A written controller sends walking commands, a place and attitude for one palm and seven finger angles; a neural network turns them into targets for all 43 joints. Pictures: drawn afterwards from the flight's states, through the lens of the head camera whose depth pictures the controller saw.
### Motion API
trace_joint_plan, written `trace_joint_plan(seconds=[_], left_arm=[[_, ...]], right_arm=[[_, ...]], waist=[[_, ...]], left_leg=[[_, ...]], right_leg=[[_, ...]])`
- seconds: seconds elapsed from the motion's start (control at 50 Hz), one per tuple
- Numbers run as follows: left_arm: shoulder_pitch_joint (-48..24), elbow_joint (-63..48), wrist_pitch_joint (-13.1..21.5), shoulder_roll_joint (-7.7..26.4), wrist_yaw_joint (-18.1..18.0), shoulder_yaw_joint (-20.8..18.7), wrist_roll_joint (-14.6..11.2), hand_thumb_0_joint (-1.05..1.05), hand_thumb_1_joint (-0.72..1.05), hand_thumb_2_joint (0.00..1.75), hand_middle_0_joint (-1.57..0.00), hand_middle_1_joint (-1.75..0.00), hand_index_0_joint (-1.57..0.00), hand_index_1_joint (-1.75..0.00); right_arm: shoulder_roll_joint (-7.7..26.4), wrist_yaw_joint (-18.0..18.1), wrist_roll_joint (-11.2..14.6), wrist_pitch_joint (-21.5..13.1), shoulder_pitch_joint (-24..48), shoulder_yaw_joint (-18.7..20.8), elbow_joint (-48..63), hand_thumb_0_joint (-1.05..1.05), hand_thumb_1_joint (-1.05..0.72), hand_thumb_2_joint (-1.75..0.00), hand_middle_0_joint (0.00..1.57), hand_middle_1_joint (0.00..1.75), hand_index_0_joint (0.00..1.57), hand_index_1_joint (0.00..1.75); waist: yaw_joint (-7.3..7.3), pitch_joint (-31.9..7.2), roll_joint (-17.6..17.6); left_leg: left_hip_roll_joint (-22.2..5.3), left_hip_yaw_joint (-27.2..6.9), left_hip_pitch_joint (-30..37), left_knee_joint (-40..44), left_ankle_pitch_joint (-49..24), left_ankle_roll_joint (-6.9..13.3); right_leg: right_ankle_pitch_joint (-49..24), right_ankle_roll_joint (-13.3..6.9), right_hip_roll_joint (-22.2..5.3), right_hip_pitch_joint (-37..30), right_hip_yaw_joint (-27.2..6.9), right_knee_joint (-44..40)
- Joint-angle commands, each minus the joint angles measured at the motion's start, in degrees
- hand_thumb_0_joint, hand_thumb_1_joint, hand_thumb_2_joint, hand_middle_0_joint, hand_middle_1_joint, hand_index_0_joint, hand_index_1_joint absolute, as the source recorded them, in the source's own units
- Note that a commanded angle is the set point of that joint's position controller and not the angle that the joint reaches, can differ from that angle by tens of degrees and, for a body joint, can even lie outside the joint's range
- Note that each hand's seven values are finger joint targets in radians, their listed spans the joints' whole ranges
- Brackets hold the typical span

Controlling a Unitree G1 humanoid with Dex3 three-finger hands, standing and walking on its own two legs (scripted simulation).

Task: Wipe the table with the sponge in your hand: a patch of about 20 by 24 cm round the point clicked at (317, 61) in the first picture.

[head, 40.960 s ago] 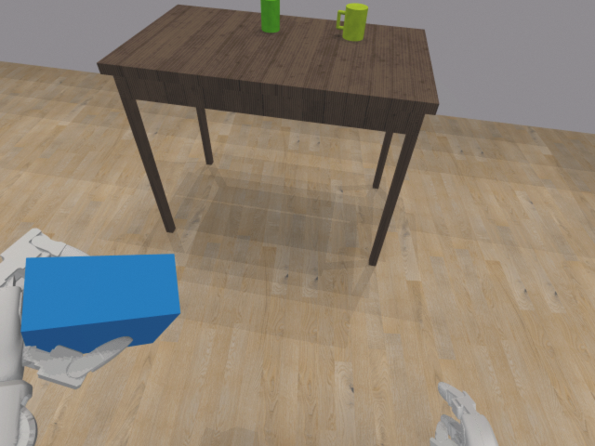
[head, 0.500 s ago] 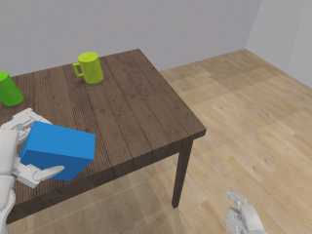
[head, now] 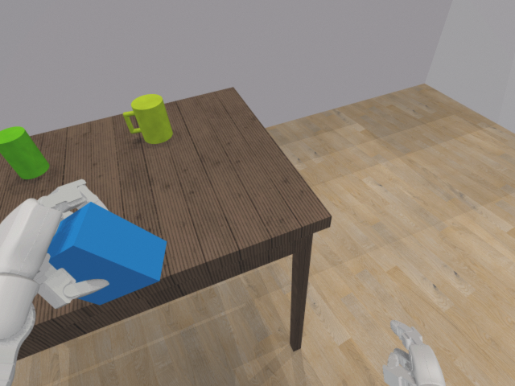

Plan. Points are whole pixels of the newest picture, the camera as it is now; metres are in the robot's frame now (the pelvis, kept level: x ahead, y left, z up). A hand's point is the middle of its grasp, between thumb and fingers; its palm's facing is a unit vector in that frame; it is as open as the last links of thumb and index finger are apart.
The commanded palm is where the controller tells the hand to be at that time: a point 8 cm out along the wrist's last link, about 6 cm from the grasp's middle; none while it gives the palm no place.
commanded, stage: turn the palm down, sponge in hand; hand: left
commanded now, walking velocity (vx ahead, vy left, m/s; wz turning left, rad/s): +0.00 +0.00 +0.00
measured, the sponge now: (108, 264) +0.24 +0.24 +0.11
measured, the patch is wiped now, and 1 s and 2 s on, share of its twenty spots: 0.00 0.00 0.00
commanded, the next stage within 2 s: move the sponge above the wiping area in 1.44 s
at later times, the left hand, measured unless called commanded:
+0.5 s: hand (44, 227) +0.24 +0.29 +0.19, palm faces +0.32 -0.27 -0.91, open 10.5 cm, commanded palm +0.19 +0.30 +0.25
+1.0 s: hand out of the picture +0.22 +0.34 +0.21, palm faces +0.32 -0.10 -0.94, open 10.5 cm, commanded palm +0.17 +0.31 +0.26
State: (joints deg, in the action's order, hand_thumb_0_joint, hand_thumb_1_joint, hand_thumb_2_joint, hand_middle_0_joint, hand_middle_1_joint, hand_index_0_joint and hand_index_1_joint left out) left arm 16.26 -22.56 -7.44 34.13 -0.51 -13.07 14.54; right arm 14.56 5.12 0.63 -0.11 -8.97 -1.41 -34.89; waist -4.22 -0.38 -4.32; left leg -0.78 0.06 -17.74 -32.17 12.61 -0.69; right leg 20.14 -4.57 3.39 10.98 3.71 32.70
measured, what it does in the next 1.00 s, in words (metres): stands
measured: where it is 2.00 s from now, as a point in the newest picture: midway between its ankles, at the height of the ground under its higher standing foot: outside the picture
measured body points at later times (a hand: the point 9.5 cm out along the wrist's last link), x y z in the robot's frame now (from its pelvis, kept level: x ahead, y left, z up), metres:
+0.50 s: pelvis +0.00 +0.02 +0.01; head -0.01 -0.03 +0.45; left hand +0.21 +0.31 +0.24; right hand +0.25 -0.19 -0.07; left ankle +0.05 +0.13 -0.73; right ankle -0.02 -0.06 -0.73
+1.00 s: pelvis -0.02 +0.03 +0.01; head -0.03 -0.01 +0.46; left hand +0.20 +0.34 +0.26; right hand +0.26 -0.14 -0.06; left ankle +0.05 +0.13 -0.73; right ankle -0.02 -0.06 -0.73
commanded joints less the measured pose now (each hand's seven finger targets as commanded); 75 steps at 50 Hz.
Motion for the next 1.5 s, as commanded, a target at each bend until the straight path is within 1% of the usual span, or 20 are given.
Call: trace_joint_plan(seconds=[0.0, 0.04, 0.12, 0.24, 0.3, 0.42, 0.44, 0.52, 0.64, 0.72, 0.74, 0.82, 0.94, 1.04, 1.14, 1.22, 1.24, 1.32, 1.42, 1.48], left_arm=[[-6.67, -12.37, 1.14, 15.92, -8.21, -17.35, 2.11, 0.0, 0.1, 1.3, -1.2, -1.6, -1.2, -1.6], [-5.14, -10.39, -3.08, 12.84, -9.0, -14.39, 2.85, 0.0, 0.1, 1.3, -1.2, -1.6, -1.2, -1.6], [-7.14, -9.19, -10.94, 16.33, -6.05, -12.81, 5.12, 0.0, 0.1, 1.3, -1.2, -1.6, -1.2, -1.6], [-12.35, -20.76, -9.32, 13.62, -2.06, -5.72, 9.95, 0.0, 0.1, 1.3, -1.2, -1.6, -1.2, -1.6], [-11.51, -19.9, -8.24, 17.03, -3.19, -8.61, 13.12, 0.0, 0.1, 1.3, -1.2, -1.6, -1.2, -1.6], [-15.79, -10.01, -14.27, 18.9, -7.18, -11.4, 16.76, 0.0, 0.1, 1.3, -1.2, -1.6, -1.2, -1.6], [-17.09, -9.81, -15.39, 14.72, -6.95, -7.11, 16.54, 0.0, 0.1, 1.3, -1.2, -1.6, -1.2, -1.6], [-20.41, -6.52, -20.4, 15.4, -3.15, -3.67, 17.85, 0.0, 0.1, 1.3, -1.2, -1.6, -1.2, -1.6], [-25.8, -12.46, -19.23, 12.15, 2.87, 4.95, 23.0, 0.0, 0.1, 1.3, -1.2, -1.6, -1.2, -1.6], [-28.65, -14.67, -17.19, 21.46, 2.19, -2.17, 28.75, 0.0, 0.1, 1.3, -1.2, -1.6, -1.2, -1.6], [-28.54, -15.26, -16.08, 18.72, 1.3, -0.49, 29.23, 0.0, 0.1, 1.3, -1.2, -1.6, -1.2, -1.6], [-28.01, -10.68, -16.31, 21.39, -1.86, -5.96, 29.29, 0.0, 0.1, 1.3, -1.2, -1.6, -1.2, -1.6], [-25.38, -5.23, -17.68, 10.69, -0.28, 2.5, 26.24, 0.0, 0.1, 1.3, -1.2, -1.6, -1.2, -1.6], [-26.75, -7.15, -17.4, 8.38, 1.28, 6.73, 28.0, 0.0, 0.1, 1.3, -1.2, -1.6, -1.2, -1.6], [-31.87, -14.91, -15.87, 16.33, -0.03, 2.2, 31.96, 0.0, 0.1, 1.3, -1.2, -1.6, -1.2, -1.6], [-30.2, -12.24, -15.32, 21.66, -1.03, -3.69, 33.02, 0.0, 0.1, 1.3, -1.2, -1.6, -1.2, -1.6], [-31.02, -11.51, -14.93, 17.76, -1.29, -0.61, 32.25, 0.0, 0.1, 1.3, -1.2, -1.6, -1.2, -1.6], [-27.66, -6.5, -15.82, 16.7, -0.83, -2.07, 30.05, 0.0, 0.1, 1.3, -1.2, -1.6, -1.2, -1.6], [-23.87, -5.15, -16.94, 9.51, 1.77, 3.95, 27.75, 0.0, 0.1, 1.3, -1.2, -1.6, -1.2, -1.6], [-23.86, -7.9, -16.45, 10.7, 2.4, 4.73, 28.28, 0.0, 0.1, 1.3, -1.2, -1.6, -1.2, -1.6]], right_arm=[[5.88, -0.16, 0.22, -2.56, 7.15, 3.05, 9.39, 0.0, -0.9, -0.9, 0.2, 0.3, 0.2, 0.3], [6.07, -0.43, 0.84, -1.7, 7.64, 3.09, 9.58, 0.0, -0.9, -0.9, 0.2, 0.3, 0.2, 0.3], [7.79, 0.49, 1.82, -0.47, 11.04, 2.6, 10.41, 0.0, -0.9, -0.9, 0.2, 0.3, 0.2, 0.3], [6.4, 1.58, 1.72, -2.4, 12.99, 1.89, 12.7, 0.0, -0.9, -0.9, 0.2, 0.3, 0.2, 0.3], [7.04, 1.56, 0.88, -1.92, 12.08, 2.03, 11.57, 0.0, -0.9, -0.9, 0.2, 0.3, 0.2, 0.3], [6.52, 0.41, 1.56, -0.16, 16.48, 1.15, 9.53, 0.0, -0.9, -0.9, 0.2, 0.3, 0.2, 0.3], [5.97, 0.23, 1.94, 0.22, 16.23, 0.92, 9.86, 0.0, -0.9, -0.9, 0.2, 0.3, 0.2, 0.3], [6.57, 0.4, 2.69, 0.59, 22.04, -0.4, 9.87, 0.0, -0.9, -0.9, 0.2, 0.3, 0.2, 0.3], [5.54, 0.82, 2.59, -1.01, 23.33, -1.22, 10.92, 0.0, -0.9, -0.9, 0.2, 0.3, 0.2, 0.3], [5.64, 0.49, 1.53, -1.21, 25.21, -1.35, 9.99, 0.0, -0.9, -0.9, 0.2, 0.3, 0.2, 0.3], [4.93, 0.2, 1.43, -1.34, 23.7, -1.35, 9.71, 0.0, -0.9, -0.9, 0.2, 0.3, 0.2, 0.3], [4.95, -1.05, 1.41, -0.55, 25.71, -1.03, 7.75, 0.0, -0.9, -0.9, 0.2, 0.3, 0.2, 0.3], [5.21, -1.65, 2.5, 0.49, 25.08, -0.91, 8.11, 0.0, -0.9, -0.9, 0.2, 0.3, 0.2, 0.3], [5.15, -1.3, 2.73, -0.56, 25.77, -0.95, 8.98, 0.0, -0.9, -0.9, 0.2, 0.3, 0.2, 0.3], [4.92, -1.12, 1.48, -1.53, 25.56, -1.04, 9.1, 0.0, -0.9, -0.9, 0.2, 0.3, 0.2, 0.3], [5.04, -1.59, 1.25, -0.75, 25.68, -0.9, 8.0, 0.0, -0.9, -0.9, 0.2, 0.3, 0.2, 0.3], [4.4, -1.68, 1.33, -0.64, 24.62, -0.97, 7.84, 0.0, -0.9, -0.9, 0.2, 0.3, 0.2, 0.3], [4.82, -2.3, 2.1, -0.04, 26.15, -0.73, 7.72, 0.0, -0.9, -0.9, 0.2, 0.3, 0.2, 0.3], [4.88, -2.54, 2.92, -0.06, 26.6, -0.71, 8.8, 0.0, -0.9, -0.9, 0.2, 0.3, 0.2, 0.3], [5.81, -2.24, 2.51, 0.03, 24.31, -0.1, 8.85, 0.0, -0.9, -0.9, 0.2, 0.3, 0.2, 0.3]], waist=[[-2.31, -11.72, -1.56], [-1.65, -9.45, -1.43], [-1.52, -7.61, 1.57], [-0.57, -12.8, 1.71], [-1.47, -13.47, 1.63], [-3.33, -9.42, -3.43], [-2.31, -9.37, -1.51], [-2.82, -7.07, -0.09], [-1.62, -8.85, 0.31], [-4.04, -11.62, -2.77], [-3.61, -13.58, -3.24], [-5.62, -12.13, -5.74], [-3.25, -5.88, 1.07], [-2.8, -6.87, 0.94], [-4.12, -13.62, -4.28], [-5.37, -12.22, -5.42], [-4.41, -11.86, -3.75], [-5.17, -8.63, -3.12], [-3.9, -5.74, 0.9], [-3.41, -8.43, 1.02]], left_leg=[[2.38, 1.5, 6.96, -0.15, -13.73, 2.17], [2.06, 1.76, 5.89, 0.15, -14.24, 2.08], [2.06, 1.98, 5.31, 0.91, -13.29, 2.57], [2.36, 1.33, 11.19, 0.88, -17.01, 3.86], [2.52, 0.78, 11.45, 1.84, -17.42, 3.64], [2.11, 0.07, 9.0, 4.83, -13.47, 1.95], [1.7, 0.39, 8.91, 5.56, -13.0, 1.87], [2.2, -0.03, 9.38, 7.28, -9.86, 2.05], [2.23, -0.73, 12.62, 8.86, -7.38, 3.04], [2.37, -2.47, 13.93, 9.69, -8.12, 2.94], [2.25, -1.92, 14.59, 9.23, -9.77, 2.84], [2.1, -3.46, 13.64, 10.07, -9.42, 1.95], [1.58, -1.92, 12.31, 11.34, -6.52, 1.94], [2.0, -1.72, 12.78, 11.67, -3.57, 2.39], [2.33, -2.71, 15.24, 10.85, -8.29, 2.61], [2.34, -4.0, 14.83, 11.2, -8.91, 2.37], [1.94, -2.96, 15.09, 10.68, -9.84, 2.34], [2.06, -3.38, 14.34, 11.36, -9.74, 2.03], [1.91, -2.36, 13.08, 11.35, -8.23, 2.17], [2.01, -1.93, 13.72, 11.14, -8.23, 2.59]], right_leg=[[-26.22, 4.95, -4.75, -0.26, -6.44, -5.94], [-27.55, 4.97, -4.73, -0.38, -5.7, -5.35], [-26.21, 5.42, -4.28, 0.78, -6.32, -5.88], [-26.1, 4.89, -3.3, 1.5, -4.82, -5.79], [-24.4, 4.43, -2.97, 1.62, -4.29, -6.44], [-16.83, 2.49, -2.4, 0.16, -5.09, -8.95], [-16.57, 2.89, -2.8, -0.63, -3.9, -8.77], [-13.47, 2.95, -2.62, -0.1, -5.16, -11.11], [-9.25, 3.03, -2.86, 0.37, -4.42, -12.16], [-7.68, 1.38, -1.95, -1.19, -6.17, -12.23], [-8.46, 1.52, -2.42, -2.27, -4.71, -11.26], [-8.26, 0.18, -1.61, -2.8, -6.63, -12.26], [-7.68, 1.92, -2.6, -0.66, -3.89, -14.15], [-5.58, 2.04, -2.8, -0.26, -3.91, -13.98], [-7.97, 0.84, -2.25, -3.54, -4.6, -11.62], [-7.73, -0.27, -1.08, -3.69, -7.21, -12.49], [-8.23, 0.39, -1.93, -3.19, -5.16, -12.31], [-9.57, 0.15, -1.45, -2.66, -6.63, -13.89], [-10.09, 1.34, -2.19, -1.2, -4.97, -14.24], [-10.74, 1.94, -2.83, -2.33, -3.82, -13.55]])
